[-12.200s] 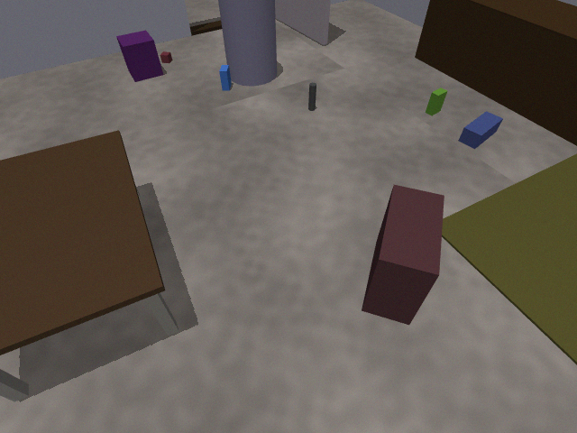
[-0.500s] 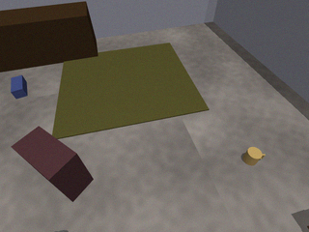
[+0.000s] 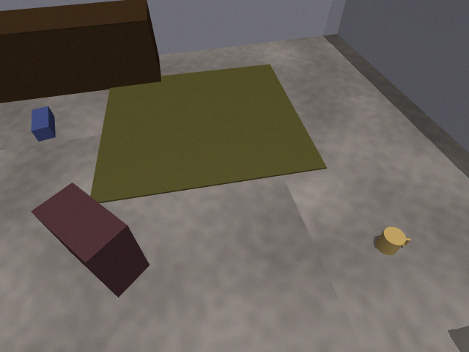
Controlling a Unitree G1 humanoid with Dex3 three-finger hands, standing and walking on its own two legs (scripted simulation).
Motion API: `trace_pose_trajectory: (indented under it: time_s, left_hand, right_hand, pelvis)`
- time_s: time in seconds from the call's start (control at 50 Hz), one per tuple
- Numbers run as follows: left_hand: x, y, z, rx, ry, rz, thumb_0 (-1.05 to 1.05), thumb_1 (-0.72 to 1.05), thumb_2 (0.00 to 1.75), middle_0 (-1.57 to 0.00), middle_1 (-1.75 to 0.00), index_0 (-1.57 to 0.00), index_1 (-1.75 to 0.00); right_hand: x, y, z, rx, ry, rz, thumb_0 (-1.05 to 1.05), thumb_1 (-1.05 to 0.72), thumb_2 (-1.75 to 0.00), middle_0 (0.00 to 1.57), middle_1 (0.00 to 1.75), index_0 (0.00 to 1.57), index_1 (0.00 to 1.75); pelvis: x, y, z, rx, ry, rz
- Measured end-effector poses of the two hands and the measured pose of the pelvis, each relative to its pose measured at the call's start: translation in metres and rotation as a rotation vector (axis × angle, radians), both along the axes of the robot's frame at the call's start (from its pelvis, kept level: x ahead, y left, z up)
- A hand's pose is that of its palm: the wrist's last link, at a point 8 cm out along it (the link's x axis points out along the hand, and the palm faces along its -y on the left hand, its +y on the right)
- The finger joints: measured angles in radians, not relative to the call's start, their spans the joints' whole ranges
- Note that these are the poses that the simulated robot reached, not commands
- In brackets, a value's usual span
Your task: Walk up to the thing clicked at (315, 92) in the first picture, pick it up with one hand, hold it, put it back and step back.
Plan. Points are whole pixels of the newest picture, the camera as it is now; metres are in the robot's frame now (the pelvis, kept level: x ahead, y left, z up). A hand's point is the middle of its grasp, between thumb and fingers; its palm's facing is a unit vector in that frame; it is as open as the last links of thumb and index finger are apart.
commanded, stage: stand
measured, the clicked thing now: out of the picture +0.77 +1.91 -0.70
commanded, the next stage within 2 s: none
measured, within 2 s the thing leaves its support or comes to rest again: neither
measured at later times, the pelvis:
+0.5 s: pelvis +0.00 +0.01 +0.00, yaw +1 degrees
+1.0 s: pelvis +0.01 +0.01 +0.00, yaw +1 degrees
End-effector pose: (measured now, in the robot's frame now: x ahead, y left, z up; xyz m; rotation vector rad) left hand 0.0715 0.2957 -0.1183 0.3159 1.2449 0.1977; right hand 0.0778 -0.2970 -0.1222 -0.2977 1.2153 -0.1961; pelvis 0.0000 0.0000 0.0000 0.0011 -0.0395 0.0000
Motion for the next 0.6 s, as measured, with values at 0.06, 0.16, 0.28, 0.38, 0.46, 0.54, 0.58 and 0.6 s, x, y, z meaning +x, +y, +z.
trace_pose_trajectory:
  time_s: [0.06,0.16,0.28,0.38,0.46,0.54,0.58,0.6]
  left_hand:
    - [-0.008,0.001,-0.001,0.000,0.015,0.008,0.01,0.91,0.90,-0.20,-0.29,-0.20,-0.30]
    - [-0.016,0.002,-0.002,-0.001,0.026,0.016,0.01,0.91,0.90,-0.20,-0.29,-0.20,-0.30]
    - [-0.016,0.002,-0.003,-0.006,0.021,0.014,0.01,0.91,0.90,-0.20,-0.29,-0.20,-0.30]
    - [-0.011,0.002,-0.003,-0.010,0.010,0.009,0.01,0.91,0.90,-0.20,-0.29,-0.20,-0.30]
    - [-0.007,0.003,-0.003,-0.010,0.004,0.004,0.01,0.91,0.90,-0.20,-0.29,-0.20,-0.30]
    - [-0.002,0.004,-0.003,-0.011,-0.001,0.000,0.01,0.91,0.90,-0.20,-0.29,-0.20,-0.30]
    - [0.000,0.005,-0.003,-0.011,-0.002,-0.001,0.00,0.91,0.90,-0.20,-0.29,-0.20,-0.30]
    - [0.000,0.005,-0.003,-0.011,-0.003,-0.001,0.00,0.91,0.90,-0.20,-0.29,-0.20,-0.30]
  right_hand:
    - [0.000,0.001,0.000,0.002,0.003,0.004,0.01,-0.90,-0.90,0.20,0.30,0.21,0.30]
    - [-0.001,0.002,0.000,0.002,0.011,0.009,0.01,-0.90,-0.90,0.20,0.30,0.21,0.30]
    - [-0.003,0.003,0.000,-0.002,0.017,0.008,0.01,-0.90,-0.90,0.20,0.30,0.21,0.30]
    - [-0.004,0.003,0.000,-0.005,0.027,0.008,0.01,-0.90,-0.90,0.20,0.30,0.21,0.30]
    - [-0.004,0.004,0.001,-0.007,0.029,0.006,0.01,-0.90,-0.90,0.20,0.30,0.21,0.30]
    - [-0.003,0.005,0.001,-0.007,0.030,0.006,0.01,-0.90,-0.90,0.20,0.30,0.21,0.30]
    - [-0.002,0.005,0.001,-0.008,0.031,0.007,0.01,-0.90,-0.90,0.20,0.30,0.21,0.30]
    - [-0.002,0.006,0.001,-0.009,0.031,0.007,0.01,-0.90,-0.90,0.20,0.30,0.21,0.30]
  pelvis:
    - [-0.001,0.000,0.000,0.000,0.001,0.002]
    - [-0.001,0.001,0.000,-0.001,0.002,0.007]
    - [0.000,0.003,0.000,-0.002,0.003,0.011]
    - [0.001,0.004,0.000,-0.002,0.006,0.014]
    - [0.003,0.005,0.000,-0.002,0.008,0.015]
    - [0.005,0.006,0.000,-0.002,0.009,0.016]
    - [0.006,0.006,0.000,-0.002,0.010,0.016]
    - [0.007,0.007,0.000,-0.002,0.010,0.016]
